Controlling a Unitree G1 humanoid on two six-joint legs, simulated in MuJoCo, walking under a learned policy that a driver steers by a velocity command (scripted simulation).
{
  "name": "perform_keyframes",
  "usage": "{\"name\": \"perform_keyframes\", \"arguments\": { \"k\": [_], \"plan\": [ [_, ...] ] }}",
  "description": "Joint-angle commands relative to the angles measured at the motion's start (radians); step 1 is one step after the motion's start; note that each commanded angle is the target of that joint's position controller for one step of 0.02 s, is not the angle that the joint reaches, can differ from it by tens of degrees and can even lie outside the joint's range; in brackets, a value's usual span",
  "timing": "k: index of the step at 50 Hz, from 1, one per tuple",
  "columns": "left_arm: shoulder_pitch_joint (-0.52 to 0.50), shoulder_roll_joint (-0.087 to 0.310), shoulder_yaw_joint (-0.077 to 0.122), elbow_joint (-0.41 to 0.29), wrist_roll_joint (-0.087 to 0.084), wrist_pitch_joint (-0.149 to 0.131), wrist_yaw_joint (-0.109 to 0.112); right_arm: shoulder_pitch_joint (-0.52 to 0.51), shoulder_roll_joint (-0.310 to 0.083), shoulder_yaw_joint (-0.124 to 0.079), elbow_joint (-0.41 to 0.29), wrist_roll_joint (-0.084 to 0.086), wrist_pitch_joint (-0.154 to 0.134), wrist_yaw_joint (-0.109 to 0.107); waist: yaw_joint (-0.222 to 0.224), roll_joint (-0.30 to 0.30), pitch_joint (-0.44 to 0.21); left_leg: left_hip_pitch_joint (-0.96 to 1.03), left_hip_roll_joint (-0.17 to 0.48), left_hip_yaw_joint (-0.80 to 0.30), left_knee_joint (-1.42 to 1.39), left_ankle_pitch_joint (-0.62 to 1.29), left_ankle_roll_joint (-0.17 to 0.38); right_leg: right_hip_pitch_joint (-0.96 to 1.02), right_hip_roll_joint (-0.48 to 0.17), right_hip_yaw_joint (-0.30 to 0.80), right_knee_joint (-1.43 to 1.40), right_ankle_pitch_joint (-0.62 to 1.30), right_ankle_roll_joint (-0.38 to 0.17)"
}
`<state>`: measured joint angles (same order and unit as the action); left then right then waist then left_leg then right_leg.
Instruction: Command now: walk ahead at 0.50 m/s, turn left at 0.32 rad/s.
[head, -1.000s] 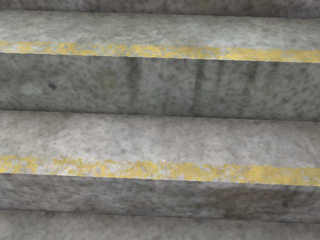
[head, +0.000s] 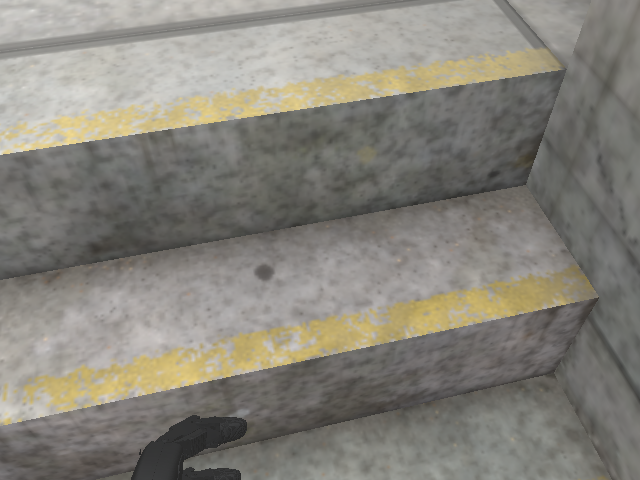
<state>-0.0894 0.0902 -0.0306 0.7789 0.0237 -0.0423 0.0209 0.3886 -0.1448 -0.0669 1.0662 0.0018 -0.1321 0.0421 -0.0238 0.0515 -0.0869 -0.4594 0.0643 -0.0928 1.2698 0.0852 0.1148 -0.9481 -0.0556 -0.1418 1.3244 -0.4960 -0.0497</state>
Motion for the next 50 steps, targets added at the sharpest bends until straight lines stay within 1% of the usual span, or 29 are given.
{"name": "perform_keyframes", "arguments": {
  "k": [1, 3, 4, 6, 7, 10, 14, 17, 19, 21, 22, 23, 24, 25, 26, 28, 31, 32, 34, 36, 39, 40, 43, 45, 46, 47, 48, 49, 50],
  "plan": [
    [0.236, 0.154, 0.094, 0.162, -0.022, -0.06, 0.054, -0.253, 0.134, 0.021, -0.294, -0.07, 0.033, -0.051, 0.003, -0.169, -0.065, -0.475, -0.089, -0.076, 0.805, 0.148, 0.056, 0.511, -0.269, 0.647, -0.77, -0.151, -0.131],
    [0.247, 0.009, 0.057, 0.246, 0.011, -0.058, 0.049, -0.257, 0.143, 0.045, -0.361, -0.066, 0.042, -0.041, -0.067, -0.081, 0.037, -0.602, -0.126, -0.083, 0.929, 0.087, 0.082, 0.456, -0.231, 0.468, -0.801, -0.054, -0.086],
    [0.2, -0.036, 0.014, 0.199, 0.052, -0.021, -0.086, -0.073, 0.072, 0.052, -0.173, 0.049, 0.119, 0.038, -0.001, -0.106, 0.05, -0.744, -0.085, -0.214, 0.955, 0.095, 0.218, 0.441, -0.271, 0.432, -0.918, 0.307, -0.131],
    [0.175, -0.043, 0.008, 0.219, 0.025, -0.038, -0.136, -0.052, 0.029, 0.028, -0.185, 0.025, 0.14, 0.039, -0.069, -0.009, 0.03, -0.805, -0.088, -0.168, 0.943, -0.039, 0.249, 0.477, -0.255, 0.298, -0.964, 0.395, -0.169],
    [0.209, 0.026, 0.021, 0.244, 0.016, -0.038, -0.141, -0.101, 0.01, 0.031, -0.221, 0.013, 0.139, 0.043, -0.049, -0.082, 0.012, -0.862, -0.101, -0.113, 1.131, -0.181, 0.252, 0.534, -0.276, 0.271, -1.002, 0.392, -0.216],
    [0.264, 0.019, 0.007, 0.32, 0.104, -0.025, -0.109, -0.239, 0.036, 0.071, -0.257, 0.034, 0.112, 0.049, -0.062, -0.054, -0.012, -1.033, -0.072, -0.055, 1.167, -0.171, 0.263, 0.593, -0.207, 0.085, -1.058, 0.324, -0.15],
    [0.431, 0.066, -0.003, 0.325, 0.111, -0.064, -0.133, -0.514, -0.052, 0.077, -0.366, 0.001, 0.161, 0.022, -0.021, -0.091, -0.07, -1.013, 0.046, 0.121, 0.737, -0.134, 0.203, 0.639, -0.178, -0.052, -1.166, 0.27, -0.156],
    [0.488, 0.176, 0.015, 0.37, 0.053, -0.037, -0.196, -0.744, -0.074, 0.108, -0.456, -0.025, 0.246, 0.031, 0.03, -0.186, -0.055, -0.669, 0.011, 0.232, 0.321, -0.603, 0.156, 0.545, -0.262, -0.06, -1.394, 0.482, -0.261],
    [0.432, 0.267, 0.021, 0.343, 0.034, -0.055, -0.182, -0.507, 0.009, 0.12, -0.361, -0.041, 0.23, 0.068, -0.072, -0.212, -0.089, -0.694, -0.046, 0.248, 0.389, -0.55, 0.141, 0.836, -0.323, -0.141, -1.216, 1.163, -0.253],
    [0.437, 0.323, 0.05, 0.336, 0.021, -0.063, -0.191, -0.396, -0.027, 0.113, -0.339, -0.038, 0.208, 0.076, -0.104, -0.251, -0.166, -0.644, -0.152, 0.285, 0.123, -0.565, 0.151, 1.1, -0.333, -0.157, -1.034, 1.821, -0.323],
    [0.436, 0.336, 0.101, 0.219, -0.076, -0.089, -0.026, -0.169, 0.005, 0.087, -0.303, -0.053, 0.139, -0.001, -0.098, -0.143, -0.242, -0.193, -0.216, 0.267, 0.065, -0.762, 0.128, 0.957, -0.27, -0.201, -0.773, 2.036, -0.172],
    [0.441, 0.346, 0.097, 0.177, -0.102, -0.106, 0.015, -0.12, -0.016, 0.076, -0.3, -0.038, 0.13, -0.05, -0.122, -0.072, -0.31, 0.013, -0.206, 0.136, -0.062, -0.725, 0.133, 0.806, -0.264, -0.139, -0.619, 1.877, -0.151],
    [0.361, 0.328, 0.098, 0.096, -0.085, -0.118, 0.015, -0.075, -0.12, 0.035, -0.285, -0.034, 0.139, -0.087, -0.127, 0.006, -0.287, 0.095, -0.138, -0.203, -0.265, -0.92, 0.178, 0.581, -0.197, -0.107, -0.381, 1.578, -0.11],
    [0.216, 0.257, 0.086, 0.006, -0.044, -0.11, -0.017, -0.061, -0.212, 0.001, -0.268, -0.045, 0.15, -0.094, -0.114, 0.177, -0.273, 0.142, -0.031, -0.68, -0.608, -1.109, 0.253, 0.318, -0.02, -0.012, -0.032, 0.731, -0.073],
    [0.166, 0.167, 0.076, -0.035, 0.014, -0.087, -0.039, -0.192, -0.236, -0.024, -0.32, -0.036, 0.169, -0.075, -0.072, 0.086, -0.236, 0.091, -0.024, -0.807, -0.776, -1.06, 0.261, 0.175, 0.054, 0.214, 0.415, 0.488, -0.033],
    [0.171, 0.054, 0.046, -0.142, 0.052, -0.049, -0.002, -0.257, -0.209, -0.019, -0.274, -0.038, 0.139, -0.06, 0.028, 0.048, -0.074, 0.015, -0.012, -0.641, -0.74, -0.784, 0.17, -0.028, 0.075, 0.25, 0.768, 0.47, -0.009],
    [0.198, 0.026, 0.017, -0.223, 0.032, -0.059, 0.043, -0.183, -0.12, -0.01, -0.197, -0.05, 0.102, -0.062, 0.049, 0.04, 0.095, 0.018, -0.061, -0.436, -0.729, -0.427, 0.118, -0.224, 0.086, 0.229, 0.904, 0.288, -0.02],
    [0.219, 0.16, 0.033, -0.192, -0.038, -0.052, -0.042, -0.123, -0.083, 0.04, -0.216, -0.032, 0.081, 0.018, 0.031, -0.063, 0.037, 0.023, 0.012, -0.462, -0.687, 0.097, 0.18, -0.333, 0.131, 0.366, 0.755, 0.269, -0.056],
    [0.1, 0.17, 0.027, -0.229, -0.003, -0.06, -0.068, -0.052, -0.146, 0.017, -0.182, -0.031, 0.07, 0.025, -0.007, 0.031, -0.063, 0.205, 0.074, -0.424, -0.731, 0.336, 0.241, -0.479, 0.124, 0.265, 0.903, -0.024, -0.027],
    [0.048, 0.133, 0.007, -0.236, 0.004, -0.06, -0.055, 0.119, -0.123, 0.03, -0.106, -0.074, 0.069, 0.012, -0.038, 0.031, -0.076, 0.362, 0.106, -0.417, -0.74, 0.374, 0.203, -0.656, 0.15, 0.231, 1.146, -0.103, -0.032],
    [0.016, 0.142, -0.003, -0.29, -0.008, -0.017, -0.049, 0.062, -0.161, 0.04, -0.127, -0.125, 0.055, 0.047, 0.051, -0.119, -0.025, 0.106, 0.001, -0.272, -0.86, -0.039, 0.101, -0.462, 0.07, 0.143, 0.821, 0.194, -0.05],
    [-0.037, 0.19, 0.006, -0.323, -0.003, -0.005, -0.051, 0.086, -0.214, 0.023, -0.15, -0.114, 0.045, 0.039, 0.029, -0.03, -0.012, -0.012, -0.037, -0.245, -0.915, -0.169, 0.101, -0.363, 0.051, 0.125, 0.756, 0.2, -0.036],
    [-0.097, 0.178, 0.003, -0.374, -0.025, 0.081, -0.073, -0.105, -0.308, 0.016, -0.225, -0.064, 0.05, 0.073, 0.161, 0.054, -0.015, -0.296, 0.086, -0.263, -1.119, 0.441, 0.183, 0.142, 0.111, 0.044, 0.387, 0.025, 0.0],
    [0.104, 0.247, 0.05, -0.3, -0.023, 0.092, -0.068, -0.139, -0.398, -0.018, -0.287, -0.001, 0.002, 0.071, 0.211, 0.108, -0.202, 0.049, 0.161, -0.234, -1.018, 1.198, 0.196, 0.334, 0.17, -0.017, 0.155, 0.113, 0.066],
    [0.109, 0.274, 0.056, -0.292, -0.012, 0.084, -0.067, -0.126, -0.413, -0.043, -0.289, 0.034, -0.003, 0.068, 0.197, 0.112, -0.173, 0.302, 0.147, -0.2, -0.891, 1.474, 0.191, 0.259, 0.206, -0.069, -0.176, 0.049, 0.052],
    [0.242, 0.287, 0.072, -0.232, -0.01, 0.099, -0.06, -0.076, -0.36, -0.04, -0.267, 0.011, 0.002, 0.068, 0.162, 0.093, -0.278, 0.339, 0.111, -0.154, -0.699, 1.576, 0.167, 0.447, 0.175, 0.082, -0.286, 0.33, -0.014],
    [0.412, 0.334, 0.087, -0.184, 0.018, 0.096, -0.049, -0.008, -0.221, -0.01, -0.258, -0.047, 0.016, 0.08, 0.143, -0.194, -0.504, 0.04, -0.026, -0.144, -0.36, 0.871, 0.047, 0.749, -0.062, 0.641, -0.459, 0.606, -0.294],
    [0.497, 0.301, 0.089, -0.214, 0.09, 0.115, -0.048, -0.071, -0.205, -0.015, -0.228, -0.025, 0.066, 0.089, 0.298, -0.377, -0.4, -0.253, -0.21, -0.265, 0.237, -0.167, -0.061, 0.677, -0.263, 1.205, -0.801, 0.242, -0.447],
    [0.457, 0.308, 0.081, -0.166, 0.056, 0.064, -0.048, -0.153, -0.183, -0.011, -0.294, 0.013, 0.079, 0.088, 0.222, -0.28, -0.19, -0.507, -0.212, -0.319, 0.507, -0.16, -0.041, 0.56, -0.226, 1.163, -0.846, -0.164, -0.36]
  ]
}}
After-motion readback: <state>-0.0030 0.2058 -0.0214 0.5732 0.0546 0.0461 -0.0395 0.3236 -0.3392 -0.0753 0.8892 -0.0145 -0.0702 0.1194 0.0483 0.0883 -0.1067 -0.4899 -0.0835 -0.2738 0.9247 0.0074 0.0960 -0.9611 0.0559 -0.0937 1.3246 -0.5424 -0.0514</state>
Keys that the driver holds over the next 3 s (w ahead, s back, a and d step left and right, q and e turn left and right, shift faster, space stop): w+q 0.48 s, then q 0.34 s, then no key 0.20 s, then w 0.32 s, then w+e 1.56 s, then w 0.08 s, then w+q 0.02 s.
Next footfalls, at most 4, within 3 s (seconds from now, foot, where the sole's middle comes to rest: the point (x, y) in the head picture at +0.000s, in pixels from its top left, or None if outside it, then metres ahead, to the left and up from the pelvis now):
0.42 left None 0.29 0.16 -0.43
0.92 right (306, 304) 0.54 0.04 -0.21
1.48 left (66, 356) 0.47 0.35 -0.21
1.90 right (88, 77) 0.77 0.32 0.00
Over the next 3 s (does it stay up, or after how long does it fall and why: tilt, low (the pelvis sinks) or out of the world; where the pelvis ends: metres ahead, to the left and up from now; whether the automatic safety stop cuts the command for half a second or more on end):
stays up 1.16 0.45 0.77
